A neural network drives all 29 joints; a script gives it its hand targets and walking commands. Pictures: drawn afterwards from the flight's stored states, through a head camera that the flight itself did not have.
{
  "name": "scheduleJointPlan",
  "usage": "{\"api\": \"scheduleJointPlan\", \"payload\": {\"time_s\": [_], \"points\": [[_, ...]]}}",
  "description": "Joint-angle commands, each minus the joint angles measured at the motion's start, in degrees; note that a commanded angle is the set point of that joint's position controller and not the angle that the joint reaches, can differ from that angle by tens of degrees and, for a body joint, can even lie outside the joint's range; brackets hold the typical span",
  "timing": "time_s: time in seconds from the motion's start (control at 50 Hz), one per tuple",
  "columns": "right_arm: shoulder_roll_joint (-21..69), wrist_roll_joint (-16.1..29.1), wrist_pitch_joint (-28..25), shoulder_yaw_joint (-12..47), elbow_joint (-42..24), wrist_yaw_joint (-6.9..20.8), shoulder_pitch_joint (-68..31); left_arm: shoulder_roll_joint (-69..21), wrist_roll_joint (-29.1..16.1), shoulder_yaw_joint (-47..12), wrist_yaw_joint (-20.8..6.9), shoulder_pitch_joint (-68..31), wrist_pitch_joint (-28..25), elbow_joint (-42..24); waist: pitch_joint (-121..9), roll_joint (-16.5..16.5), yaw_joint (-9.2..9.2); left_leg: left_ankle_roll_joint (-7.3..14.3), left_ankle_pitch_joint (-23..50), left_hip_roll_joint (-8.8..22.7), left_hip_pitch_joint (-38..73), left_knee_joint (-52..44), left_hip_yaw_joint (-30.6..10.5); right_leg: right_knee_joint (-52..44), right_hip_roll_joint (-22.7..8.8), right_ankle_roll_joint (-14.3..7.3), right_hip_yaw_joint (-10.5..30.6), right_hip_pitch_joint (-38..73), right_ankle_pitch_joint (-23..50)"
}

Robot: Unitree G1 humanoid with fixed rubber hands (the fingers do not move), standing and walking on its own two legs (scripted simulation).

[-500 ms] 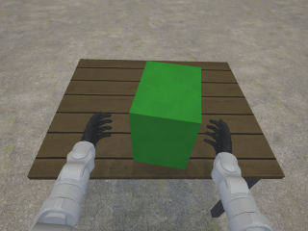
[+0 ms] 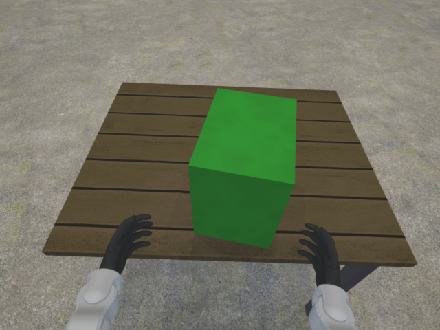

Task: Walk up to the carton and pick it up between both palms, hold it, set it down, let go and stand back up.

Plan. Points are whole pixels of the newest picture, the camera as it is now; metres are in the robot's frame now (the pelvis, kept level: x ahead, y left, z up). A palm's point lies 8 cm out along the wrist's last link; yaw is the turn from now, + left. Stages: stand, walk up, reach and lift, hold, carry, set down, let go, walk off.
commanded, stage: set down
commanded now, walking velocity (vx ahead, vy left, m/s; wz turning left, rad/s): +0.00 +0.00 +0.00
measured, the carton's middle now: (243, 168) +0.47 -0.03 +0.00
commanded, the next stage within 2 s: let go in 1.38 s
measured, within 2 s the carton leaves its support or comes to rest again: neither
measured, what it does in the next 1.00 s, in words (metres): stands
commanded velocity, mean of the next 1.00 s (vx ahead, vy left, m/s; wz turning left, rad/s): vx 0.00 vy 0.00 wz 0.00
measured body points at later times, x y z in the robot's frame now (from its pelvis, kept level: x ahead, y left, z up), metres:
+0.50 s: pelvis +0.02 +0.00 +0.00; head +0.02 +0.02 +0.45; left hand +0.22 +0.22 -0.05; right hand +0.22 -0.19 -0.05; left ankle +0.00 +0.10 -0.74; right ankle +0.01 -0.10 -0.74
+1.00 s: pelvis +0.02 -0.01 +0.00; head +0.02 +0.00 +0.45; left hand +0.19 +0.22 -0.07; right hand +0.18 -0.21 -0.08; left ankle +0.00 +0.10 -0.74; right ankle +0.01 -0.10 -0.74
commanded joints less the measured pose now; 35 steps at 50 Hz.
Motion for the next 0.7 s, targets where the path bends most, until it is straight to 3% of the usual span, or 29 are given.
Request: {"api": "scheduleJointPlan", "payload": {"time_s": [0.0, 0.22, 0.38, 0.44, 0.52, 0.68], "points": [[-1.61, -1.01, -6.12, -0.58, -9.51, 0.92, -7.15, 7.09, -0.68, 1.6, -0.04, -7.21, -6.62, -9.87, -11.33, 3.28, 0.23, -2.05, 11.35, 0.48, -3.02, -3.49, -2.53, -0.85, -2.39, -1.14, 6.36, 9.28, 8.2], [-3.47, -1.74, -10.16, -2.67, -3.73, 3.6, -3.95, 9.12, -2.36, -1.75, 1.42, -1.86, -10.76, -7.16, -11.27, 4.53, -0.29, -2.82, 8.99, 0.9, -3.73, -3.21, -3.11, -0.17, -2.02, -1.76, 6.03, 7.24, 4.91], [-6.18, -0.81, -9.52, -2.29, 0.03, 4.85, -1.18, 8.04, -0.85, -1.15, 1.53, 2.41, -7.11, -6.72, -9.85, 4.58, 0.11, -3.78, 15.93, 0.9, 0.78, -3.69, -2.87, -1.72, -1.4, -1.85, 5.52, 7.62, 8.94], [-6.94, -1.11, -8.86, -2.15, 0.09, 5.26, 0.18, 7.65, -0.57, -1.27, 1.34, 4.26, -5.54, -6.28, -7.84, 3.05, 0.0, -3.5, 16.69, 1.02, 2.52, -4.3, -2.66, -2.71, -1.37, -1.71, 5.35, 7.32, 9.41], [-8.33, -1.19, -7.6, -2.57, 0.87, 6.19, 0.45, 7.31, 0.61, -0.62, 1.83, 4.33, -3.19, -6.22, -6.92, 3.86, 0.74, -3.23, 15.59, 1.13, 2.87, -5.41, -2.14, -3.47, -1.19, -1.97, 5.08, 6.89, 7.17], [-9.46, -1.56, -5.61, -1.72, 1.04, 7.49, 3.48, 7.17, 2.45, 0.61, 2.29, 6.73, 0.64, -6.57, -6.18, 3.12, 1.01, -2.91, 17.81, 0.72, 4.76, -5.98, -0.95, -4.17, -1.61, -1.45, 5.19, 7.73, 10.83]]}}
